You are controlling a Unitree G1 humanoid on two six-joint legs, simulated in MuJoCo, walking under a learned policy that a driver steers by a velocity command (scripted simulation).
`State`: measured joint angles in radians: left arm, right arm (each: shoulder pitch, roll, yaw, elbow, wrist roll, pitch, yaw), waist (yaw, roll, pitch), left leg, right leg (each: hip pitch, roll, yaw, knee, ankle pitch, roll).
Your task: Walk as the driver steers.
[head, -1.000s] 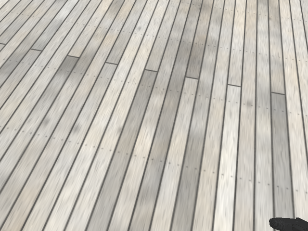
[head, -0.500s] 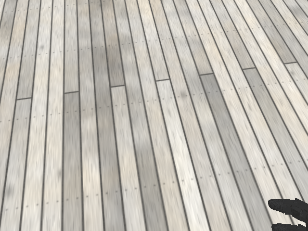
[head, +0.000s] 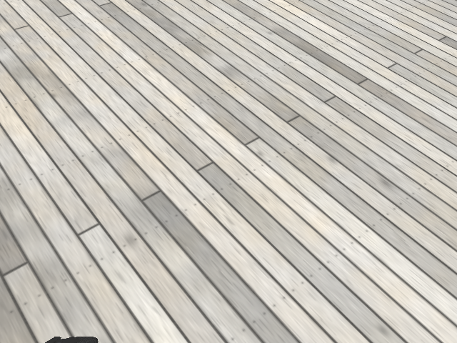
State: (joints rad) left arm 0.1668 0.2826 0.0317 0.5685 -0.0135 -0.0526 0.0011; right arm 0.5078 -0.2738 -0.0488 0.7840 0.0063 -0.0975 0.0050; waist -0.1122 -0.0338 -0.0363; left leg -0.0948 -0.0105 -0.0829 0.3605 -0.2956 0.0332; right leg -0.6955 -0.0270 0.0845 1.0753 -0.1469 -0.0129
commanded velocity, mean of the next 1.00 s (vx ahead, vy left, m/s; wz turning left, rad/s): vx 0.96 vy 0.00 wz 0.60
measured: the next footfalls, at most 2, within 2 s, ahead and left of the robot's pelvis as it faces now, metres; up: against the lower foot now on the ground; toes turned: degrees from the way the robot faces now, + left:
right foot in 0.22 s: +0.27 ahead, -0.18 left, +0.00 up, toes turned +10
left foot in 0.64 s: +0.60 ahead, +0.20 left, +0.00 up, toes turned +33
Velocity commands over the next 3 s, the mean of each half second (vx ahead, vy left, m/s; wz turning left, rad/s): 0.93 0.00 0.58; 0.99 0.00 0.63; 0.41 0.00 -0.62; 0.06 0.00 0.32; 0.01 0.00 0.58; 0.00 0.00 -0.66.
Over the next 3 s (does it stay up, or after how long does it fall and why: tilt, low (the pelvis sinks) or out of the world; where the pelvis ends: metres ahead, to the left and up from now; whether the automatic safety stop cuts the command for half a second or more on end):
stays up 1.13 0.45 -0.01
